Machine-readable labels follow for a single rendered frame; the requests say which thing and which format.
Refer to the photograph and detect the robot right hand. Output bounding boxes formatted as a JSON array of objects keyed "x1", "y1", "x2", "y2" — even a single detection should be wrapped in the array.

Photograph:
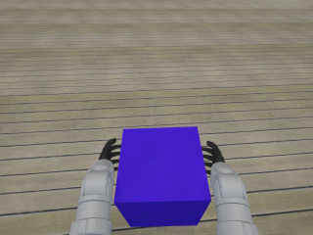
[{"x1": 201, "y1": 141, "x2": 225, "y2": 175}]

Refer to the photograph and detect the carton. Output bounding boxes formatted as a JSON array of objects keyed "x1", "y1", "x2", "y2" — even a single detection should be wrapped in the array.
[{"x1": 113, "y1": 126, "x2": 211, "y2": 227}]

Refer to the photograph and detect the robot right forearm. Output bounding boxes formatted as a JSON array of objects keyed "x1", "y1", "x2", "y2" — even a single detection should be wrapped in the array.
[{"x1": 210, "y1": 162, "x2": 259, "y2": 235}]

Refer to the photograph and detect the robot left hand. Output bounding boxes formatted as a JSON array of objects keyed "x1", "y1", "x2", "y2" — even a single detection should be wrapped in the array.
[{"x1": 99, "y1": 138, "x2": 121, "y2": 171}]

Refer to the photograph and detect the robot left forearm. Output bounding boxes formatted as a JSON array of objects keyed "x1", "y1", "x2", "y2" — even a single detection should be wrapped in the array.
[{"x1": 68, "y1": 159, "x2": 114, "y2": 235}]

